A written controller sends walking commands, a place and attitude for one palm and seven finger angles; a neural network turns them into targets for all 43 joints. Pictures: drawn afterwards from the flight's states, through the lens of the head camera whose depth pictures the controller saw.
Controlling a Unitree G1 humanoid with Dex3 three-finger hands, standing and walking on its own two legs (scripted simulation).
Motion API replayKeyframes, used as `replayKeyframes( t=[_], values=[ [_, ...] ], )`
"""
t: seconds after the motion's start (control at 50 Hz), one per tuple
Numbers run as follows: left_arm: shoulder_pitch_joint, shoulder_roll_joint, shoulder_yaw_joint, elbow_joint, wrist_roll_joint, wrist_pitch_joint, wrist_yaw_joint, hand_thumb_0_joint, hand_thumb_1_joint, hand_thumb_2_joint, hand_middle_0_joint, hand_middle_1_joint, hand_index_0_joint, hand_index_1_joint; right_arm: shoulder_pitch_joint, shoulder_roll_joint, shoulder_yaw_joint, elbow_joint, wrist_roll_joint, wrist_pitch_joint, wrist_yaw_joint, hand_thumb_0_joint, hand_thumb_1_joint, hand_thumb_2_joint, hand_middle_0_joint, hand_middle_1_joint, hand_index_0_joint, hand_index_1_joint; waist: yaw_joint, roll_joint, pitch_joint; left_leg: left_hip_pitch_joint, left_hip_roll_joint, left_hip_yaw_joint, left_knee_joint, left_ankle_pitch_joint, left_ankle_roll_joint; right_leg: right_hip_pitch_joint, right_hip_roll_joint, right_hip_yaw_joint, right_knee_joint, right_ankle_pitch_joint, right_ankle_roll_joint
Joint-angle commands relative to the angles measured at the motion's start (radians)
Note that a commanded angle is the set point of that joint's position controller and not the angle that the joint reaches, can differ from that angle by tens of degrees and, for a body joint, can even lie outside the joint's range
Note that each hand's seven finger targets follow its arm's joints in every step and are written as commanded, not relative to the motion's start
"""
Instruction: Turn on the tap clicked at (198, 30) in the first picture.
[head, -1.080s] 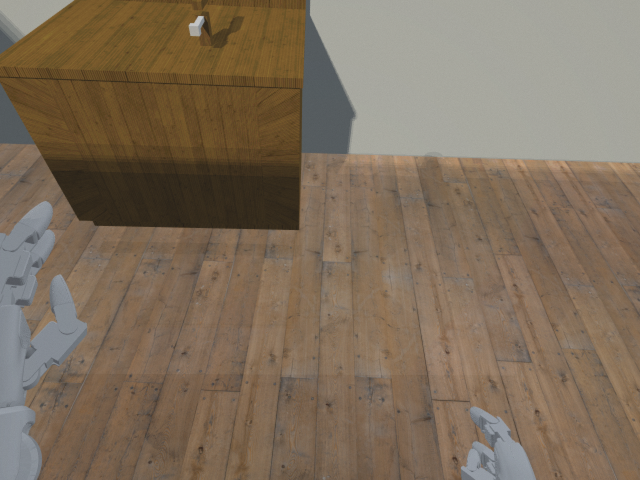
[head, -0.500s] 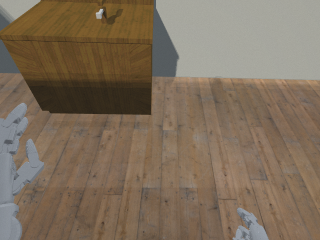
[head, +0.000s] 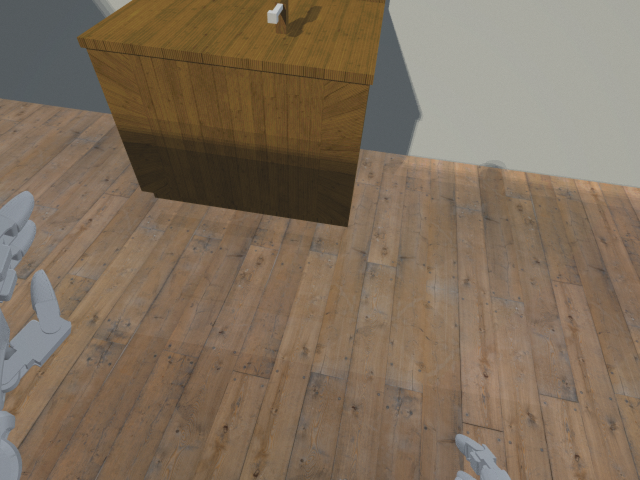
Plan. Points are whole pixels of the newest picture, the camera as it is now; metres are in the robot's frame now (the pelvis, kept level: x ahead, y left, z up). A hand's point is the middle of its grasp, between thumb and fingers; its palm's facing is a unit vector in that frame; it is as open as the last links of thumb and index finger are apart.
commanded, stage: walk to a spot facing it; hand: left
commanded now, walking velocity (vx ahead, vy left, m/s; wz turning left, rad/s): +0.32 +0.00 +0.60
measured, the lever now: (272, 17) +1.33 +0.17 +0.04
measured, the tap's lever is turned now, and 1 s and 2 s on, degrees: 0 0 0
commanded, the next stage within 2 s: turn to face it in 1.80 s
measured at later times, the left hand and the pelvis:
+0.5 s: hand (15, 276) +0.27 +0.31 +0.17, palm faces +0.62 -0.67 -0.41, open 7.4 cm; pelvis +0.11 +0.02 -0.03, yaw +17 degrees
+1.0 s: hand (29, 216) +0.35 +0.33 +0.16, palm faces +0.75 -0.55 -0.37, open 7.4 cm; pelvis +0.27 +0.02 +0.00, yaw +30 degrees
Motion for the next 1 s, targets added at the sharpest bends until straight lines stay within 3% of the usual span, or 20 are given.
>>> replayKeyframes(
  t=[0.0,0.04,0.06,0.08,0.24,0.32,0.36,0.38,0.4,0.42,0.44,0.48,0.56,0.68,0.7,0.72,0.74,0.8,0.9,0.98],
  values=[
    [0.022,0.148,0.097,-0.187,-0.013,-0.044,-0.005,0.000,0.900,0.900,-0.200,-0.300,-0.200,-0.300,-0.131,-0.163,-0.065,-0.149,-0.004,-0.037,-0.013,0.000,-0.900,-0.900,0.200,0.300,0.200,0.300,0.048,0.201,-0.073,-0.067,0.142,-0.172,-0.174,-0.045,0.110,0.224,-0.005,-0.042,-0.321,0.077,-0.017],
    [-0.017,0.174,0.098,-0.160,-0.001,-0.039,-0.006,0.000,0.900,0.900,-0.200,-0.300,-0.200,-0.300,-0.129,-0.128,-0.057,-0.153,0.002,-0.025,-0.016,0.000,-0.900,-0.900,0.200,0.300,0.200,0.300,0.057,-0.056,-0.072,-0.394,0.061,0.013,0.099,-0.221,0.031,0.510,-0.263,0.192,-0.534,0.091,-0.111],
    [-0.068,0.219,0.124,-0.142,-0.009,-0.036,0.003,0.000,0.900,0.900,-0.200,-0.300,-0.200,-0.300,-0.137,-0.126,-0.065,-0.159,0.007,-0.017,-0.019,0.000,-0.900,-0.900,0.200,0.300,0.200,0.300,0.055,-0.290,-0.039,-0.535,-0.006,0.163,0.452,-0.301,-0.028,0.493,-0.517,0.533,-0.608,0.019,-0.210],
    [-0.115,0.221,0.128,-0.137,-0.023,-0.048,0.011,0.000,0.900,0.900,-0.200,-0.300,-0.200,-0.300,-0.159,-0.162,-0.070,-0.137,-0.010,-0.019,-0.028,0.000,-0.900,-0.900,0.200,0.300,0.200,0.300,0.045,-0.211,-0.013,-0.522,0.035,0.135,0.652,-0.264,-0.046,0.404,-0.545,0.476,-0.604,0.136,-0.212],
    [-0.152,0.195,0.097,-0.172,0.016,-0.077,0.023,0.000,0.900,0.900,-0.200,-0.300,-0.200,-0.300,-0.178,-0.134,-0.062,-0.176,-0.003,-0.002,-0.038,0.000,-0.900,-0.900,0.200,0.300,0.200,0.300,0.055,-0.191,0.059,-0.314,0.133,0.307,0.375,-0.124,-0.045,0.289,-0.380,-0.057,-0.461,0.787,-0.139],
    [-0.127,0.187,0.101,-0.228,0.004,-0.062,0.052,0.000,0.900,0.900,-0.200,-0.300,-0.200,-0.300,-0.151,-0.123,-0.074,-0.218,0.008,-0.017,-0.037,0.000,-0.900,-0.900,0.200,0.300,0.200,0.300,0.066,-0.233,-0.061,-0.032,0.002,0.481,0.094,-0.056,-0.017,0.307,-0.343,-0.155,-0.241,1.058,-0.114],
    [-0.137,0.205,0.111,-0.272,0.000,-0.066,0.060,0.000,0.900,0.900,-0.200,-0.300,-0.200,-0.300,-0.119,-0.134,-0.087,-0.231,0.011,-0.016,-0.043,0.000,-0.900,-0.900,0.200,0.300,0.200,0.300,0.008,-0.149,-0.179,0.271,-0.039,0.507,-0.052,0.079,0.004,0.196,-0.305,-0.207,0.077,1.033,-0.054],
    [-0.127,0.215,0.130,-0.306,-0.001,-0.081,0.062,0.000,0.900,0.900,-0.200,-0.300,-0.200,-0.300,-0.114,-0.149,-0.093,-0.235,0.015,-0.011,-0.045,0.000,-0.900,-0.900,0.200,0.300,0.200,0.300,-0.011,0.013,-0.260,0.524,0.077,0.325,-0.050,0.161,0.070,0.002,-0.262,-0.191,0.319,0.707,-0.016],
    [-0.078,0.183,0.119,-0.317,-0.019,-0.087,0.061,0.000,0.900,0.900,-0.200,-0.300,-0.200,-0.300,-0.120,-0.176,-0.099,-0.240,0.012,-0.011,-0.036,0.000,-0.900,-0.900,0.200,0.300,0.200,0.300,0.011,0.271,-0.299,0.640,0.366,-0.130,-0.062,0.479,0.220,-0.219,-0.110,-0.128,0.577,0.016,0.019],
    [-0.110,0.237,0.141,-0.324,-0.007,-0.089,0.068,0.000,0.900,0.900,-0.200,-0.300,-0.200,-0.300,-0.104,-0.166,-0.081,-0.233,0.015,-0.014,-0.019,0.000,-0.900,-0.900,0.200,0.300,0.200,0.300,0.006,0.189,-0.270,0.610,0.489,-0.381,-0.117,0.602,0.314,-0.317,-0.078,0.003,0.700,-0.127,-0.004],
    [-0.155,0.249,0.142,-0.244,0.004,-0.078,0.048,0.000,0.900,0.900,-0.200,-0.300,-0.200,-0.300,-0.131,-0.195,-0.091,-0.212,0.021,-0.009,-0.002,0.000,-0.900,-0.900,0.200,0.300,0.200,0.300,0.003,0.086,-0.182,0.441,0.483,-0.325,-0.170,0.390,0.289,-0.337,-0.133,0.070,0.698,-0.069,-0.015],
    [-0.115,0.256,0.198,-0.241,-0.010,-0.068,0.028,0.000,0.900,0.900,-0.200,-0.300,-0.200,-0.300,-0.146,-0.185,-0.107,-0.201,0.031,0.003,-0.008,0.000,-0.900,-0.900,0.200,0.300,0.200,0.300,0.026,0.145,-0.105,0.234,0.447,-0.226,-0.213,0.064,0.284,-0.324,-0.199,0.081,0.603,-0.007,0.004],
    [-0.019,0.194,0.173,-0.298,-0.023,-0.093,0.019,0.000,0.900,0.900,-0.200,-0.300,-0.200,-0.300,-0.160,-0.151,-0.079,-0.185,0.028,-0.030,-0.004,0.000,-0.900,-0.900,0.200,0.300,0.200,0.300,0.062,0.219,-0.067,0.000,0.310,0.075,-0.256,-0.029,0.176,-0.090,-0.183,-0.033,0.190,0.136,0.006],
    [-0.105,0.133,0.096,-0.084,-0.003,-0.063,0.014,0.000,0.900,0.900,-0.200,-0.300,-0.200,-0.300,-0.139,-0.160,-0.070,-0.161,0.021,-0.039,-0.027,0.000,-0.900,-0.900,0.200,0.300,0.200,0.300,0.067,0.098,-0.046,-0.149,0.239,0.171,-0.083,-0.383,0.090,0.227,-0.093,-0.161,-0.187,0.226,0.024],
    [-0.137,0.140,0.085,-0.063,0.004,-0.049,0.015,0.000,0.900,0.900,-0.200,-0.300,-0.200,-0.300,-0.131,-0.146,-0.066,-0.160,0.024,-0.035,-0.034,0.000,-0.900,-0.900,0.200,0.300,0.200,0.300,0.068,-0.037,-0.052,-0.165,0.174,0.226,0.111,-0.381,0.061,0.250,-0.137,-0.077,-0.294,0.142,0.000],
    [-0.174,0.177,0.090,-0.049,0.016,-0.034,0.020,0.000,0.900,0.900,-0.200,-0.300,-0.200,-0.300,-0.143,-0.127,-0.064,-0.168,0.022,-0.028,-0.035,0.000,-0.900,-0.900,0.200,0.300,0.200,0.300,0.075,-0.344,-0.035,-0.340,0.059,0.295,0.450,-0.387,0.012,0.297,-0.363,0.311,-0.484,-0.027,-0.096],
    [-0.186,0.211,0.107,-0.026,0.009,-0.022,0.026,0.000,0.900,0.900,-0.200,-0.300,-0.200,-0.300,-0.191,-0.151,-0.066,-0.176,0.016,-0.040,-0.036,0.000,-0.900,-0.900,0.200,0.300,0.200,0.300,0.098,-0.458,-0.006,-0.460,0.036,0.207,0.698,-0.367,-0.009,0.312,-0.539,0.610,-0.600,0.025,-0.198],
    [-0.288,0.197,0.061,-0.083,0.021,-0.052,0.013,0.000,0.900,0.900,-0.200,-0.300,-0.200,-0.300,-0.169,-0.160,-0.058,-0.131,0.005,-0.028,-0.029,0.000,-0.900,-0.900,0.200,0.300,0.200,0.300,0.057,-0.172,0.013,-0.441,0.120,0.144,0.808,-0.201,-0.036,0.271,-0.496,0.426,-0.545,0.192,-0.215],
    [-0.267,0.206,0.072,-0.215,0.022,-0.086,0.031,0.000,0.900,0.900,-0.200,-0.300,-0.200,-0.300,-0.194,-0.154,-0.058,-0.145,0.004,-0.002,-0.023,0.000,-0.900,-0.900,0.200,0.300,0.200,0.300,0.044,-0.179,0.004,-0.256,0.145,0.254,0.463,-0.109,-0.038,0.245,-0.405,-0.046,-0.503,0.456,-0.151],
    [-0.092,0.214,0.152,-0.281,0.004,-0.087,0.056,0.000,0.900,0.900,-0.200,-0.300,-0.200,-0.300,-0.176,-0.139,-0.083,-0.209,0.006,-0.002,-0.016,0.000,-0.900,-0.900,0.200,0.300,0.200,0.300,0.094,-0.196,-0.043,-0.152,0.106,0.357,0.157,-0.118,-0.023,0.325,-0.398,-0.053,-0.423,0.649,-0.171]
  ],
)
